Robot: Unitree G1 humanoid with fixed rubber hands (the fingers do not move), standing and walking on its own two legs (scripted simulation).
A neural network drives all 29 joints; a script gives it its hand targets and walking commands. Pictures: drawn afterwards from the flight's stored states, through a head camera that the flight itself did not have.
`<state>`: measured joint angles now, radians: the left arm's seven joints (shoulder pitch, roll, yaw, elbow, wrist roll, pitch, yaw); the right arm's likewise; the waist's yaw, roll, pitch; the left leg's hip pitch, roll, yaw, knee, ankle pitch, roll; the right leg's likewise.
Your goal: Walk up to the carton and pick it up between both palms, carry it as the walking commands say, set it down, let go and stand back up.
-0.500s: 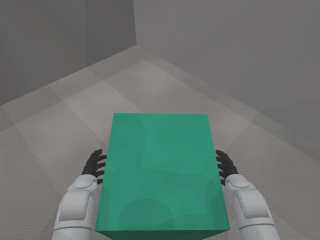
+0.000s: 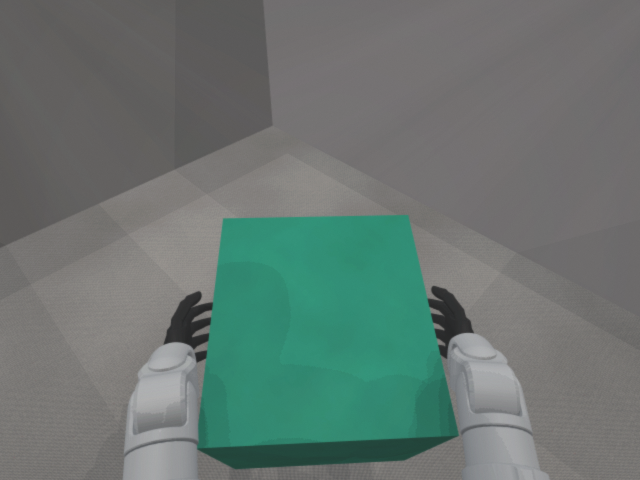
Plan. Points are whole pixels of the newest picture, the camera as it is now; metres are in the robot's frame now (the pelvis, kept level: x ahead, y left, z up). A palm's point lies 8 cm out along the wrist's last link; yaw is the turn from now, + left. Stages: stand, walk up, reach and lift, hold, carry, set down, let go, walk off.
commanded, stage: hold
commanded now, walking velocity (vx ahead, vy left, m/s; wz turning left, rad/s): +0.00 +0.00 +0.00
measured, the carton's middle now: (318, 346) +0.32 +0.01 -0.04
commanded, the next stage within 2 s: set down in 0.20 s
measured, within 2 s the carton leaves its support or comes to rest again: neither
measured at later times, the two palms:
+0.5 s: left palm (176, 368) +0.26 +0.19 +0.01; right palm (439, 348) +0.28 -0.16 +0.01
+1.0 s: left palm (187, 370) +0.29 +0.20 -0.07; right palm (419, 356) +0.31 -0.15 -0.07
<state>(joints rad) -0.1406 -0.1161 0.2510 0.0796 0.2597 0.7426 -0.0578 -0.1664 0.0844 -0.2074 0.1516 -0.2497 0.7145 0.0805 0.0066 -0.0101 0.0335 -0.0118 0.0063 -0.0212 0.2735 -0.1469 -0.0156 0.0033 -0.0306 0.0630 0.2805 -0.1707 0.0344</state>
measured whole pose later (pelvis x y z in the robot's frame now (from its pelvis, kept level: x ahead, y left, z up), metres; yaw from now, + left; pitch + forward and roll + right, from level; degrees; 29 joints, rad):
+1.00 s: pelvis -0.03 -0.01 -0.02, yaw +1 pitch +14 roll -1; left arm -0.43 -0.08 0.42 0.43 0.34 0.40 -0.11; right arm -0.40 0.14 -0.40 0.43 -0.31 0.39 0.05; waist 0.05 -0.02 0.02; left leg -0.62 0.01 -0.06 0.58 -0.20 -0.02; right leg -0.58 -0.01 0.04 0.56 -0.22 0.03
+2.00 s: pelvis -0.07 -0.01 -0.16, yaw -1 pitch +45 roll -2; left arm -0.82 0.06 0.44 0.55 0.24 0.37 -0.10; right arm -0.75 0.11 -0.49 0.43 -0.24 0.38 0.00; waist 0.04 -0.04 -0.22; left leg -1.66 0.01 -0.07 1.24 -0.36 -0.04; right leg -1.63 0.03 0.05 1.22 -0.38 0.04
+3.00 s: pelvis -0.10 +0.00 -0.31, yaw -3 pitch +51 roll -4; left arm -1.23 0.26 0.37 0.76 0.15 0.39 -0.05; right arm -1.16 -0.05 -0.48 0.63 -0.12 0.37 -0.08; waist 0.02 -0.03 -0.09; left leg -2.20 -0.02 -0.09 1.78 -0.46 -0.04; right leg -2.16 0.05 0.05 1.76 -0.50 0.08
